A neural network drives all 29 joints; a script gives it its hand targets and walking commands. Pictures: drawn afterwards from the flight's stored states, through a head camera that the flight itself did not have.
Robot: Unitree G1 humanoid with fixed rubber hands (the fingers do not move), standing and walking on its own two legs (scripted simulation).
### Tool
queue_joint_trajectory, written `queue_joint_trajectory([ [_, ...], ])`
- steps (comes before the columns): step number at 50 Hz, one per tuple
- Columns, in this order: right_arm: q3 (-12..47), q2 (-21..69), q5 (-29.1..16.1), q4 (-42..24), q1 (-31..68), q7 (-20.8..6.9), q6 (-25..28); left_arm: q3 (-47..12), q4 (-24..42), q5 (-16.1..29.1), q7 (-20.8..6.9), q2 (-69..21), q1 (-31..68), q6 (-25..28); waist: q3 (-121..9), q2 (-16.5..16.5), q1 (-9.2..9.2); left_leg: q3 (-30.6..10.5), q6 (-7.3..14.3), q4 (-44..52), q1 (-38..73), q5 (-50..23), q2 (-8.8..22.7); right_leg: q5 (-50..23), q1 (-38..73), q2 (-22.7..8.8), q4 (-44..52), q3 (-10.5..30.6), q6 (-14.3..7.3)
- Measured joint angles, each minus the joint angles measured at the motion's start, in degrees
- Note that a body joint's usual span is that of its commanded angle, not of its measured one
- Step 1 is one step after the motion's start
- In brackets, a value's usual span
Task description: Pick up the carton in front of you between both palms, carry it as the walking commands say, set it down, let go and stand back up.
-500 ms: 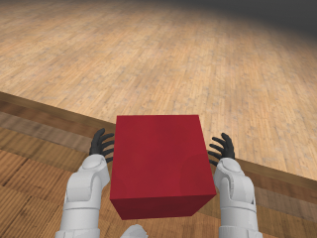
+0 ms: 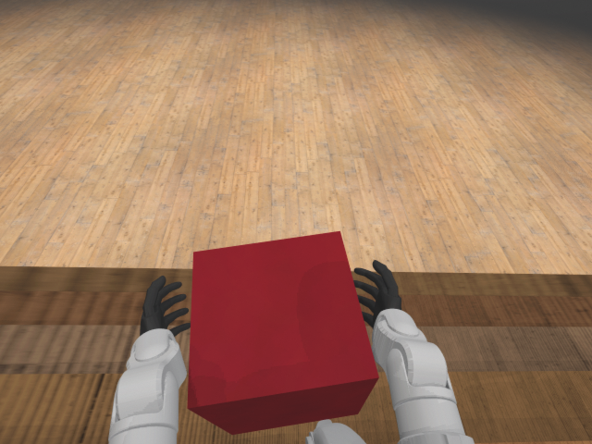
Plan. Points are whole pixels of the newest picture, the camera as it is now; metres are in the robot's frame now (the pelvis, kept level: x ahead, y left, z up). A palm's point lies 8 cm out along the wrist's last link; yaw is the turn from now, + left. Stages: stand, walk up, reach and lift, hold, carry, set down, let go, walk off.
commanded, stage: carry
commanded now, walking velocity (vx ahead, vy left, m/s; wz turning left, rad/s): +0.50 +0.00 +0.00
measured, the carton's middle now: (282, 339) +0.30 -0.02 -0.04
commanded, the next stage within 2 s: none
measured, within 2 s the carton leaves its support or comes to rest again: neither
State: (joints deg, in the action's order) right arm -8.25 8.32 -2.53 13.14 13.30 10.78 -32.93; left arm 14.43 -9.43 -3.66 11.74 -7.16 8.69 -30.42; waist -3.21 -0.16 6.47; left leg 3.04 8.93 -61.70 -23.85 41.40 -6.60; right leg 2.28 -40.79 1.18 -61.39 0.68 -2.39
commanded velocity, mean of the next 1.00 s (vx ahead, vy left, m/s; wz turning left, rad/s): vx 0.50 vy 0.00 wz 0.00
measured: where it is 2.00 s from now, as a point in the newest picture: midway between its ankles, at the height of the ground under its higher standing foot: (234, 269)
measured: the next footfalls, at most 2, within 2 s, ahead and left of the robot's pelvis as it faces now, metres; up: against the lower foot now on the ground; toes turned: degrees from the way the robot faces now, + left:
right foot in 0.16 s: +0.24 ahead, -0.03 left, -0.18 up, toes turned -1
left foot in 0.54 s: +0.54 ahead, +0.12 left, -0.36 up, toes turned +1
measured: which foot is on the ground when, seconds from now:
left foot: down 0.00-0.16, up 0.18-0.52, down 0.54-0.96, up 0.98-1.00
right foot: up 0.00-0.14, down 0.16-0.56, up 0.58-0.96, down 0.98-1.00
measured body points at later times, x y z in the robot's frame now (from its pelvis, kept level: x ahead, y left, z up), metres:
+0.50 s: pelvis +0.37 +0.04 -0.22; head +0.37 +0.03 +0.23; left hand +0.69 +0.19 -0.16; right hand +0.69 -0.13 -0.18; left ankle +0.51 +0.15 -0.93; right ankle +0.21 -0.03 -0.83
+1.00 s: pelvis +0.78 +0.05 -0.46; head +0.74 +0.06 -0.01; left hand +1.08 +0.23 -0.39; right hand +1.09 -0.09 -0.39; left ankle +0.58 +0.13 -0.93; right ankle +0.85 +0.01 -1.18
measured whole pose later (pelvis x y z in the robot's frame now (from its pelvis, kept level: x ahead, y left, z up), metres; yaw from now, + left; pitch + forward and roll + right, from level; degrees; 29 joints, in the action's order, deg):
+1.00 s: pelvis +0.78 +0.05 -0.46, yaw -2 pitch +0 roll +0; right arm -10.3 6.5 0.3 6.7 11.8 14.5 -36.0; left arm 9.6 -8.8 1.0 12.3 -5.9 16.0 -37.0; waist -4.9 -2.0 -6.9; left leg 5.2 2.7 -101.6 -19.2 43.9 -4.6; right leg -8.8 -23.6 3.2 -34.5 -9.5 -7.4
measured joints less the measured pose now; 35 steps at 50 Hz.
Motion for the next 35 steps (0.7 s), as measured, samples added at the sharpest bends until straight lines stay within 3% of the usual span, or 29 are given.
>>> queue_joint_trajectory([
  [3,2.1,-0.4,1.7,1.4,-2.2,0.5,1.3,-1.1,-1.6,-0.3,1.1,1.2,-1.1,0.5,-3.6,0.2,0.41,-1.5,0.5,-3.9,4.3,7.5,-1.3,-9.1,3.3,0.2,11.4,-1.9,0.2],
  [5,3.1,-0.6,2.1,2.0,-3.6,1.1,1.3,-1.6,-2.7,-0.4,1.8,1.9,-1.1,-0.1,-4.8,-1.2,-0.78,-0.4,1.4,-7.8,7.2,10.4,-2.1,-16.6,7.3,0.6,20.7,-4.7,0.3],
  [6,3.2,-0.7,2.1,2.0,-4.2,1.5,1.1,-1.9,-3.3,-0.4,2.0,2.1,-0.7,-0.6,-4.8,-2.1,-2.16,1.3,1.6,-11.6,8.2,9.4,-1.9,-18.0,10.0,1.0,24.2,-6.7,0.3],
  [7,2.7,-0.8,2.1,1.5,-4.7,1.9,0.8,-2.4,-3.7,-0.1,2.2,2.1,0.3,-1.4,-4.4,-3.0,-3.98,3.2,0.5,-17.3,8.1,1.4,-1.3,-18.2,13.1,1.6,26.5,-9.1,-0.8],
  [8,1.6,-1.0,2.1,0.2,-5.0,2.4,0.6,-3.2,-3.8,0.6,2.3,2.0,2.0,-2.3,-3.8,-4.4,-5.94,4.5,-2.1,-25.8,6.4,-4.7,-1.1,-18.6,16.0,1.8,27.6,-10.2,-3.4],
  [9,0.3,-1.7,2.2,-0.7,-5.0,2.9,0.7,-4.4,-4.0,1.7,2.4,1.3,3.9,-2.9,-3.5,-5.0,-8.24,4.6,-4.5,-35.1,3.2,-4.4,-0.9,-9.4,17.3,2.4,25.4,-9.8,-5.7],
  [11,-2.6,-2.9,2.4,-1.6,-3.8,4.2,1.0,-6.4,-3.2,5.1,2.7,0.8,6.0,-4.1,-1.8,-4.0,-12.29,0.8,-7.0,-42.1,-3.6,-3.8,-0.5,8.1,18.0,4.9,19.7,-9.0,-7.2],
  [13,-4.6,-2.3,2.0,-2.6,-1.6,5.1,0.0,-7.6,-0.4,8.7,3.0,1.8,6.0,-5.1,-0.5,-3.6,-14.93,-2.6,-7.9,-34.8,-9.6,-9.4,0.4,24.6,19.4,6.8,17.2,-5.8,-6.8],
  [15,-5.6,-1.9,0.7,-4.5,0.2,5.2,-1.3,-8.2,1.8,11.1,3.0,2.7,5.3,-5.1,1.4,-0.4,-15.67,-7.0,-7.6,-20.9,-12.5,-16.3,4.2,26.8,18.5,8.5,11.4,-6.2,-7.3],
  [17,-5.5,-1.6,0.4,-5.9,0.3,5.0,-2.6,-8.6,2.6,11.9,3.5,3.1,5.8,-6.3,2.7,1.3,-14.45,-8.9,-7.2,-8.9,-14.3,-22.2,6.1,29.8,19.2,8.4,7.3,-6.8,-6.9],
  [19,-5.6,-1.4,0.6,-7.3,-0.8,4.4,-3.5,-8.5,2.6,12.0,3.4,3.2,7.2,-8.3,2.9,-0.4,-14.22,-7.3,-7.0,-2.9,-15.8,-28.4,6.6,35.9,19.7,6.7,2.4,-5.5,-6.5],
  [22,-6.1,-1.6,1.0,-8.7,-1.9,3.4,-4.8,-7.8,2.0,10.3,2.5,1.5,8.3,-9.7,2.0,-1.3,-14.12,-5.3,-7.0,8.7,-14.3,-44.9,7.3,44.6,21.6,4.9,-4.0,-2.8,-4.8],
  [25,-6.2,-2.2,1.1,-10.1,-1.5,2.6,-6.6,-6.1,2.4,8.0,1.4,-0.6,8.1,-9.5,0.6,3.0,-11.96,-3.1,-7.4,23.2,-8.2,-57.2,7.7,50.4,24.4,5.0,-10.9,-2.6,-2.9],
  [27,-5.8,-2.1,1.6,-10.0,-1.1,2.3,-7.1,-4.8,2.7,6.2,0.6,-1.6,8.1,-9.6,0.0,5.1,-9.59,0.3,-7.0,31.3,-1.6,-60.4,6.9,46.2,25.5,4.4,-19.4,-3.9,-1.3],
  [28,-5.2,-1.5,2.1,-9.0,-0.3,2.2,-7.1,-3.8,3.0,5.2,0.6,-1.1,8.1,-9.8,-0.4,4.4,-7.91,1.8,-5.2,32.4,2.0,-53.1,5.9,39.6,24.5,3.1,-26.1,-3.9,-0.8],
  [30,-3.1,-0.8,2.8,-6.7,2.5,2.5,-7.8,-1.9,2.0,3.0,1.0,0.9,8.4,-9.2,-1.3,3.2,-4.06,2.1,-2.9,29.5,3.8,-30.8,3.5,38.7,18.3,2.7,-39.5,-2.0,-0.3],
  [31,-1.5,-0.8,2.5,-6.0,3.6,2.9,-8.1,-1.8,1.3,2.2,1.5,1.5,8.5,-8.9,-1.2,3.7,-2.32,1.4,-2.8,26.4,3.1,-23.4,3.1,38.1,14.5,3.4,-42.4,-0.9,-0.3],
  [33,-0.4,-0.9,1.1,-5.0,3.9,3.0,-8.1,-0.9,1.0,1.7,1.6,1.9,8.0,-8.1,0.6,2.6,0.07,1.9,-1.9,18.7,1.3,-20.2,1.7,33.3,8.5,2.1,-38.4,2.1,-0.2],
  [35,0.3,-1.1,0.2,-4.8,2.3,3.3,-7.6,0.1,0.8,1.8,1.5,0.9,6.8,-7.7,1.7,1.7,0.35,2.0,-1.4,14.2,2.1,-14.9,0.9,27.8,3.9,0.0,-27.0,3.3,0.2],
])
